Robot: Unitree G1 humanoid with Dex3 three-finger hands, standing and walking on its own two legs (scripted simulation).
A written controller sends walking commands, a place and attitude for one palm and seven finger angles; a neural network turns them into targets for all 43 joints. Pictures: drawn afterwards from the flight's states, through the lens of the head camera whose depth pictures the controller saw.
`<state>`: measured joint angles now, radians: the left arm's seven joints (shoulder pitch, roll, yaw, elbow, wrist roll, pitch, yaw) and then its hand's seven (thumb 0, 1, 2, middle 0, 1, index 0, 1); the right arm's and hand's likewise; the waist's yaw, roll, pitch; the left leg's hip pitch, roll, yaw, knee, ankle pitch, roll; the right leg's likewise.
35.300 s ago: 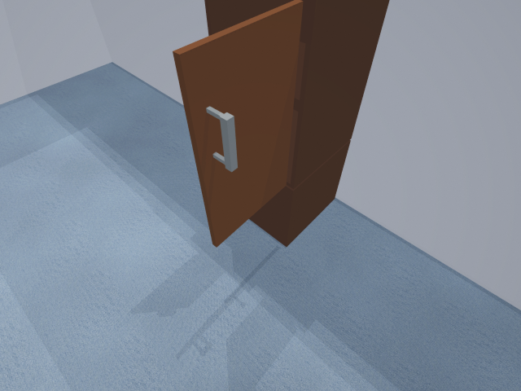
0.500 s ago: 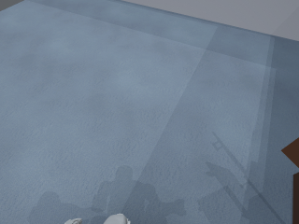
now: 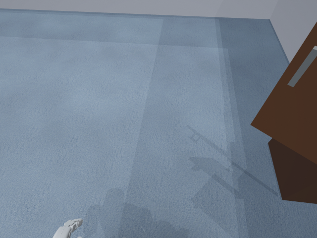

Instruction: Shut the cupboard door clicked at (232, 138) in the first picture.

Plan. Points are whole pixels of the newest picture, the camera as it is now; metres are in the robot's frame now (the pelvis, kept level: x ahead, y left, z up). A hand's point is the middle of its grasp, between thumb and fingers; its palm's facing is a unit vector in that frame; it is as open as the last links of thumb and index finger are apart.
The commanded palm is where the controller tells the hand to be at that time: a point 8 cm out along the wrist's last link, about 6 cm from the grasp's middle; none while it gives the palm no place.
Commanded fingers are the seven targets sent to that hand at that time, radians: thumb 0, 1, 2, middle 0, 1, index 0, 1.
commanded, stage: turn to face it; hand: left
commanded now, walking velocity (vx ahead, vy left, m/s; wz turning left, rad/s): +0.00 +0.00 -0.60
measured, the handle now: (305, 64) +0.61 -0.44 +0.08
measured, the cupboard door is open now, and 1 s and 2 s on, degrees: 54 54 54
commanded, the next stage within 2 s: take the last steps up to it in 1.14 s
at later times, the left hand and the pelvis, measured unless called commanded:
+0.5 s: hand (91, 225) +0.17 +0.21 -0.16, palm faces -0.25 -0.95 -0.19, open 7.4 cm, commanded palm none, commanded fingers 0.00 0.90 0.90 -0.20 -0.30 -0.20 -0.30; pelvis +0.03 +0.03 +0.02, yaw -17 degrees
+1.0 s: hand (130, 207) +0.22 +0.10 -0.14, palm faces -0.53 -0.82 -0.24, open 7.4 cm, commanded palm none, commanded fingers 0.00 0.90 0.90 -0.20 -0.30 -0.20 -0.30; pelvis +0.03 -0.01 +0.02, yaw -32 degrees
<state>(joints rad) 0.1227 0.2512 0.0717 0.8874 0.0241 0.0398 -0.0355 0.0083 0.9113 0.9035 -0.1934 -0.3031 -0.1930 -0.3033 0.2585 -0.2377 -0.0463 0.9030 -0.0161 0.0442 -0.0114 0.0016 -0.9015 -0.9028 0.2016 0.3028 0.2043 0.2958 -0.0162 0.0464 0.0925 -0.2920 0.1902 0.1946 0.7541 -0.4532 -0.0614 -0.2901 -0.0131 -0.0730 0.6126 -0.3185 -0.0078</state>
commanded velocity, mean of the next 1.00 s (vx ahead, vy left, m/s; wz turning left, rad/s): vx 0.00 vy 0.00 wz -0.51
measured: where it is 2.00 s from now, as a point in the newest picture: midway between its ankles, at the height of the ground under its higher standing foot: outside the picture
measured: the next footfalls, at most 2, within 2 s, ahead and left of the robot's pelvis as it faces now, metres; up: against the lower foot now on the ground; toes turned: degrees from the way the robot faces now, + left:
left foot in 0.34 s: +0.10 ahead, +0.12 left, +0.00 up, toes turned -8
right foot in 0.78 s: +0.01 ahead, -0.12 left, +0.00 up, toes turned -31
